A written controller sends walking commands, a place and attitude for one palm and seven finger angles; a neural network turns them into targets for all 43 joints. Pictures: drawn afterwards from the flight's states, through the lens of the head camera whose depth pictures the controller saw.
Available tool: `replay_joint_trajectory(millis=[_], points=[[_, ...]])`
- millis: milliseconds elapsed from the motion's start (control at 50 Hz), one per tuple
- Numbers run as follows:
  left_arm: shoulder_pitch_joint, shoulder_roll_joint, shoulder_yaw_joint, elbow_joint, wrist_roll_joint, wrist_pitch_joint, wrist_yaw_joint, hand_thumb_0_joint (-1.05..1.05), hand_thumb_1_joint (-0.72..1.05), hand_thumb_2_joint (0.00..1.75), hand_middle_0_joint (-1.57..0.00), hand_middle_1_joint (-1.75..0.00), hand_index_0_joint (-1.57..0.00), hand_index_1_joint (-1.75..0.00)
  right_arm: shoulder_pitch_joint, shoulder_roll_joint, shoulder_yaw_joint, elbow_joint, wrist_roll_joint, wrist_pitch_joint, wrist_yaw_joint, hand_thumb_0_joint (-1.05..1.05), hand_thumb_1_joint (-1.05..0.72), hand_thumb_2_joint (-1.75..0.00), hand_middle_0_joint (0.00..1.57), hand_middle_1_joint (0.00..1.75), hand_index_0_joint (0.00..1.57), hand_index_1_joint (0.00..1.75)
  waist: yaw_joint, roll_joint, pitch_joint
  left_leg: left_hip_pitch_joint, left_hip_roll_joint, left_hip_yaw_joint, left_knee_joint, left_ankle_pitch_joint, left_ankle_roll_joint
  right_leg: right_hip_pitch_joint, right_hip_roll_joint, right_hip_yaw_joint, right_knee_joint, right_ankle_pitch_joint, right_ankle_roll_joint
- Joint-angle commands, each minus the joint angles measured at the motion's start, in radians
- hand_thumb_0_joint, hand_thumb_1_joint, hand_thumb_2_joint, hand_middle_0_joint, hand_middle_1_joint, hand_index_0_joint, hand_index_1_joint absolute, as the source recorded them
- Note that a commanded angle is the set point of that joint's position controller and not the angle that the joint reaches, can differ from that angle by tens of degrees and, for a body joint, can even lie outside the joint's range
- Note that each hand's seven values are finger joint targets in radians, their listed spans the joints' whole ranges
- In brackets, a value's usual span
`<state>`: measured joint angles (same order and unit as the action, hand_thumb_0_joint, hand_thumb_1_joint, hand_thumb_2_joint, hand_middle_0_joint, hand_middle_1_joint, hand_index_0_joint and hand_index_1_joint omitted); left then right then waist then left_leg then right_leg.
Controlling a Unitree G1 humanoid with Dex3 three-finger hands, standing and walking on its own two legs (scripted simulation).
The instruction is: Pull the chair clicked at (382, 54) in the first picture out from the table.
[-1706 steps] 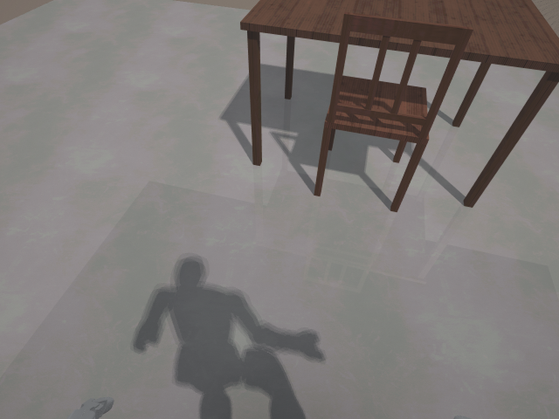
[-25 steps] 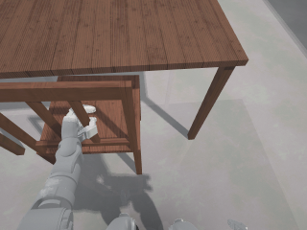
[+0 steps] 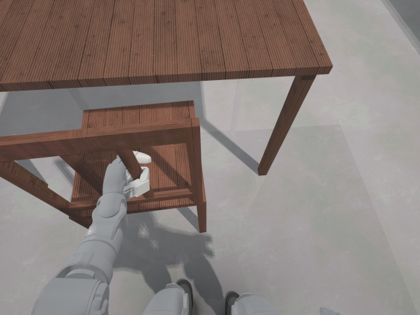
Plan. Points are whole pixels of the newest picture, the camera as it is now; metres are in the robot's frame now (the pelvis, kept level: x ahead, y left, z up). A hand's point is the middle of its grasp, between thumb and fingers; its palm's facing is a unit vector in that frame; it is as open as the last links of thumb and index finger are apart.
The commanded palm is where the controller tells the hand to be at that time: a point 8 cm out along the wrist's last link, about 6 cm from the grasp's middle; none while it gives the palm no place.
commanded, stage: step backward, pulling the chair out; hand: left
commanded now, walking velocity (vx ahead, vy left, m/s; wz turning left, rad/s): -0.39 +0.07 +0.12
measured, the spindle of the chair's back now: (94, 180) +0.40 +0.26 -0.09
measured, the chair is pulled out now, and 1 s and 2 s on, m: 0.14 0.25 0.35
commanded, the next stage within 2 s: none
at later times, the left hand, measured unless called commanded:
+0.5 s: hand (152, 217) +0.30 +0.12 -0.06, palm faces -0.05 -0.98 -0.18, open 5.4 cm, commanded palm +0.32 +0.17 -0.06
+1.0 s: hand (151, 228) +0.28 +0.12 -0.06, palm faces -0.01 -0.98 -0.18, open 5.5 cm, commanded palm +0.27 +0.18 -0.06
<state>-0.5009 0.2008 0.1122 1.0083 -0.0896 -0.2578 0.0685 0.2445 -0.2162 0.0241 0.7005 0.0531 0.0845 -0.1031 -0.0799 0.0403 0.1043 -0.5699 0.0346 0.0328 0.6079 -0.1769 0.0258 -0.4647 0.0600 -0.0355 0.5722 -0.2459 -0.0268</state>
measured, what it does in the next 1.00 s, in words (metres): lifts its left foot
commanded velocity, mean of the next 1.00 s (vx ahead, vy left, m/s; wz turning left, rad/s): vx -0.38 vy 0.01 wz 0.08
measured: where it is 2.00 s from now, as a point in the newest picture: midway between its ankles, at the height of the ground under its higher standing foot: outside the picture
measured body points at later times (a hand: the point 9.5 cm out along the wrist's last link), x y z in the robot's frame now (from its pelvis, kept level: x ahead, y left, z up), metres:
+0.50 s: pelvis -0.05 +0.01 +0.00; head +0.02 +0.00 +0.44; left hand +0.30 +0.17 -0.05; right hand +0.06 -0.25 -0.13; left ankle +0.07 +0.10 -0.72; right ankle +0.02 -0.10 -0.72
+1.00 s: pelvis -0.10 +0.00 +0.01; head +0.03 -0.01 +0.44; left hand +0.27 +0.17 -0.04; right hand +0.02 -0.29 -0.13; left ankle -0.19 +0.17 -0.72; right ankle +0.02 -0.11 -0.72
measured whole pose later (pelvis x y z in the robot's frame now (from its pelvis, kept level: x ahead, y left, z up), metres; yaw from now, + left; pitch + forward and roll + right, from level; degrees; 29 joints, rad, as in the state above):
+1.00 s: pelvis -0.10 +0.00 +0.01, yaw +8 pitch +6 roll +3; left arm -0.60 0.11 -0.04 0.97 -0.05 -0.10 0.11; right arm 0.16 -0.36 0.00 0.77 0.05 -0.01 -0.15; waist -0.10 0.00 0.17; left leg -0.26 0.03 -0.03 0.53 -0.33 -0.05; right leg -0.52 -0.13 -0.12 0.50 -0.08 -0.01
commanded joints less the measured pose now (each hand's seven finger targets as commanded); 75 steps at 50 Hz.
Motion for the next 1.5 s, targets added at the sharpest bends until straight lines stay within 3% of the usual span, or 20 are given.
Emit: replay_joint_trajectory(millis=[0, 220, 300, 400, 480, 560, 620, 660, 700, 800, 940, 1000, 1040, 1060, 1100, 1240, 1300, 1360, 1400, 1480], points=[[-0.363, 0.242, -0.032, -0.176, 0.061, -0.031, 0.034, 0.00, 0.90, 0.90, -0.50, -1.45, -0.50, -1.45, 0.051, -0.171, -0.064, -0.067, 0.006, -0.054, -0.019, 0.00, -0.90, -0.90, 0.20, 0.30, 0.20, 0.30, 0.010, 0.137, -0.529, 0.345, 0.122, -0.156, -0.046, 0.227, 0.020, 0.153, -0.157, 0.115, -0.060, 0.256, 0.040], [-0.367, 0.183, -0.106, -0.120, 0.039, -0.032, 0.050, 0.00, 0.90, 0.90, -0.50, -1.45, -0.50, -1.45, -0.006, -0.174, -0.050, -0.054, 0.025, -0.132, -0.036, 0.00, -0.90, -0.90, 0.20, 0.30, 0.20, 0.30, 0.021, -0.071, -0.378, 0.357, 0.028, -0.094, -0.043, -0.102, -0.014, 0.096, -0.253, 0.171, -0.251, -0.122, 0.015], [-0.359, 0.146, -0.126, -0.136, 0.038, -0.039, 0.045, 0.00, 0.90, 0.90, -0.50, -1.45, -0.50, -1.45, -0.014, -0.188, -0.047, -0.047, 0.019, -0.150, -0.049, 0.00, -0.90, -0.90, 0.20, 0.30, 0.20, 0.30, 0.032, -0.005, -0.399, 0.389, 0.104, -0.188, -0.160, 0.019, 0.024, 0.101, -0.139, 0.085, -0.110, -0.057, 0.031], [-0.380, 0.107, -0.139, -0.165, 0.042, -0.029, 0.040, 0.00, 0.90, 0.90, -0.50, -1.45, -0.50, -1.45, -0.039, -0.175, -0.037, -0.043, -0.012, -0.155, -0.045, 0.00, -0.90, -0.90, 0.20, 0.30, 0.20, 0.30, 0.049, 0.147, -0.375, 0.411, 0.252, -0.408, -0.317, -0.127, 0.086, 0.016, -0.078, 0.074, 0.124, -0.214, 0.002], [-0.369, 0.130, -0.119, -0.154, 0.050, -0.029, 0.045, 0.00, 0.90, 0.90, -0.50, -1.45, -0.50, -1.45, -0.010, -0.172, -0.034, -0.016, -0.027, -0.174, -0.043, 0.00, -0.90, -0.90, 0.20, 0.30, 0.20, 0.30, 0.039, 0.154, -0.408, 0.509, 0.252, -0.348, -0.246, 0.072, 0.090, 0.042, -0.080, 0.071, 0.068, -0.187, 0.005], [-0.376, 0.171, -0.086, -0.143, 0.050, -0.023, 0.039, 0.00, 0.90, 0.90, -0.50, -1.45, -0.50, -1.45, -0.023, -0.179, -0.040, -0.011, -0.017, -0.193, -0.046, 0.00, -0.90, -0.90, 0.20, 0.30, 0.20, 0.30, 0.041, 0.110, -0.379, 0.346, 0.221, -0.286, -0.230, -0.093, 0.078, 0.182, -0.087, 0.068, -0.025, -0.142, 0.002], [-0.387, 0.177, -0.086, -0.153, 0.050, -0.027, 0.035, 0.00, 0.90, 0.90, -0.50, -1.45, -0.50, -1.45, -0.026, -0.163, -0.047, -0.017, -0.010, -0.206, -0.042, 0.00, -0.90, -0.90, 0.20, 0.30, 0.20, 0.30, 0.041, 0.000, -0.359, 0.252, 0.118, -0.181, -0.110, -0.160, 0.032, 0.234, -0.171, 0.166, -0.172, -0.117, -0.023], [-0.369, 0.243, -0.060, -0.126, 0.053, -0.011, 0.049, 0.00, 0.90, 0.90, -0.50, -1.45, -0.50, -1.45, -0.028, -0.164, -0.059, -0.013, 0.007, -0.201, -0.039, 0.00, -0.90, -0.90, 0.20, 0.30, 0.20, 0.30, 0.045, -0.198, -0.356, 0.253, -0.049, -0.050, 0.283, -0.249, -0.057, 0.091, -0.430, 0.402, -0.349, -0.227, -0.126], [-0.350, 0.180, -0.089, -0.125, 0.052, 0.027, 0.053, 0.00, 0.90, 0.90, -0.50, -1.45, -0.50, -1.45, -0.094, -0.145, -0.045, -0.022, -0.006, -0.188, -0.025, 0.00, -0.90, -0.90, 0.20, 0.30, 0.20, 0.30, 0.092, -0.125, -0.345, 0.110, -0.056, -0.139, 0.568, -0.333, -0.063, 0.121, -0.496, 0.407, -0.370, -0.229, -0.173], [-0.319, 0.188, -0.054, -0.168, 0.051, 0.032, 0.072, 0.00, 0.90, 0.90, -0.50, -1.45, -0.50, -1.45, -0.056, -0.139, -0.022, 0.001, -0.006, -0.178, -0.026, 0.00, -0.90, -0.90, 0.20, 0.30, 0.20, 0.30, 0.077, -0.119, -0.452, 0.073, -0.028, -0.145, 0.330, -0.376, -0.073, 0.468, -0.443, 0.221, -0.154, 0.490, -0.128], [-0.385, 0.127, -0.128, -0.251, 0.044, 0.106, 0.054, 0.00, 0.90, 0.90, -0.50, -1.45, -0.50, -1.45, 0.020, -0.180, -0.045, -0.004, 0.007, -0.103, -0.055, 0.00, -0.90, -0.90, 0.20, 0.30, 0.20, 0.30, 0.033, -0.187, -0.563, 0.245, -0.011, -0.018, -0.173, -0.103, -0.069, 0.592, -0.376, 0.111, -0.070, 0.790, -0.021], [-0.431, 0.065, -0.172, -0.287, 0.046, 0.117, 0.030, 0.00, 0.90, 0.90, -0.50, -1.45, -0.50, -1.45, 0.024, -0.196, -0.072, -0.039, 0.011, -0.069, -0.056, 0.00, -0.90, -0.90, 0.20, 0.30, 0.20, 0.30, 0.020, -0.119, -0.602, 0.434, 0.082, -0.023, -0.185, 0.331, -0.045, 0.479, -0.267, 0.037, -0.024, 0.730, 0.028], [-0.439, 0.028, -0.191, -0.291, 0.061, 0.106, 0.012, 0.00, 0.90, 0.90, -0.50, -1.45, -0.50, -1.45, 0.029, -0.198, -0.086, -0.057, 0.017, -0.055, -0.044, 0.00, -0.90, -0.90, 0.20, 0.30, 0.20, 0.30, 0.006, -0.105, -0.629, 0.480, 0.099, 0.009, -0.143, 0.410, -0.054, 0.459, -0.230, 0.017, -0.029, 0.697, 0.033], [-0.460, 0.020, -0.203, -0.335, 0.066, 0.098, 0.007, 0.00, 0.90, 0.90, -0.50, -1.45, -0.50, -1.45, -0.002, -0.179, -0.081, -0.067, -0.001, -0.050, -0.043, 0.00, -0.90, -0.90, 0.20, 0.30, 0.20, 0.30, -0.004, -0.007, -0.642, 0.500, 0.106, 0.011, -0.141, 0.501, -0.059, 0.446, -0.233, 0.014, 0.007, 0.758, 0.026], [-0.409, 0.024, -0.184, -0.340, 0.077, 0.086, 0.004, 0.00, 0.90, 0.90, -0.50, -1.45, -0.50, -1.45, -0.027, -0.178, -0.081, -0.103, -0.016, -0.025, -0.029, 0.00, -0.90, -0.90, 0.20, 0.30, 0.20, 0.30, 0.006, 0.091, -0.575, 0.423, 0.125, -0.036, -0.125, 0.452, -0.063, 0.384, -0.219, 0.011, 0.023, 0.633, 0.018], [-0.452, 0.024, -0.155, -0.321, 0.090, 0.053, 0.008, 0.00, 0.90, 0.90, -0.50, -1.45, -0.50, -1.45, -0.038, -0.154, -0.068, -0.122, -0.032, -0.018, -0.012, 0.00, -0.90, -0.90, 0.20, 0.30, 0.20, 0.30, 0.030, 0.123, -0.345, 0.222, 0.224, -0.083, -0.153, 0.352, -0.010, 0.274, -0.140, -0.019, 0.167, 0.234, 0.011], [-0.472, 0.051, -0.129, -0.243, 0.088, 0.033, 0.018, 0.00, 0.90, 0.90, -0.50, -1.45, -0.50, -1.45, 0.015, -0.153, -0.075, -0.066, -0.026, -0.041, -0.012, 0.00, -0.90, -0.90, 0.20, 0.30, 0.20, 0.30, 0.035, 0.063, -0.325, 0.183, 0.187, -0.044, -0.063, 0.229, -0.024, 0.308, -0.170, 0.012, 0.092, 0.375, -0.004], [-0.437, 0.102, -0.110, -0.186, 0.075, 0.028, 0.018, 0.00, 0.90, 0.90, -0.50, -1.45, -0.50, -1.45, 0.070, -0.142, -0.089, -0.001, -0.003, -0.065, -0.025, 0.00, -0.90, -0.90, 0.20, 0.30, 0.20, 0.30, 0.030, -0.285, -0.435, 0.250, 0.020, 0.008, 0.167, -0.141, -0.075, 0.279, -0.335, 0.151, -0.099, 0.463, -0.074], [-0.402, 0.122, -0.096, -0.157, 0.084, 0.031, 0.019, 0.00, 0.90, 0.90, -0.50, -1.45, -0.50, -1.45, 0.054, -0.134, -0.076, 0.009, 0.001, -0.093, -0.026, 0.00, -0.90, -0.90, 0.20, 0.30, 0.20, 0.30, 0.046, -0.320, -0.438, 0.242, -0.025, -0.014, 0.235, -0.371, -0.058, 0.253, -0.386, 0.173, -0.227, 0.238, -0.082], [-0.417, 0.101, -0.111, -0.149, 0.072, 0.039, 0.029, 0.00, 0.90, 0.90, -0.50, -1.45, -0.50, -1.45, 0.056, -0.147, -0.049, 0.022, -0.002, -0.119, -0.031, 0.00, -0.90, -0.90, 0.20, 0.30, 0.20, 0.30, 0.030, -0.211, -0.450, 0.341, -0.016, 0.007, -0.084, -0.268, -0.035, 0.220, -0.317, 0.071, -0.217, -0.002, 0.001]])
